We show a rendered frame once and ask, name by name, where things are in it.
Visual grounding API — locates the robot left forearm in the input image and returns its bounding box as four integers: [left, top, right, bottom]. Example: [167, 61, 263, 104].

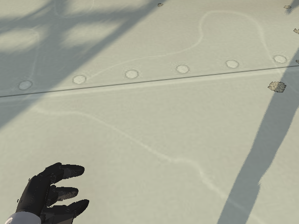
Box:
[5, 211, 41, 224]

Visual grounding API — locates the left robot hand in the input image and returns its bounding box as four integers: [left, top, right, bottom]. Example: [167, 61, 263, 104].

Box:
[15, 162, 90, 224]

